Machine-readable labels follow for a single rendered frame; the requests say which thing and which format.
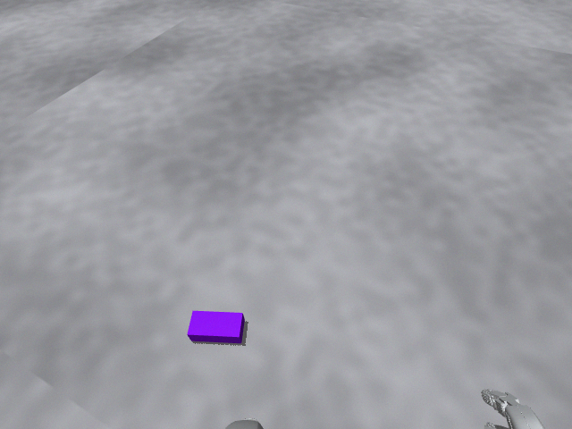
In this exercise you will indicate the carton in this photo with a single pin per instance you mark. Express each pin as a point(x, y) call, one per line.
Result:
point(216, 326)

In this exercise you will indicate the right robot hand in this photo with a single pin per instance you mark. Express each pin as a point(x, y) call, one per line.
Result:
point(518, 416)

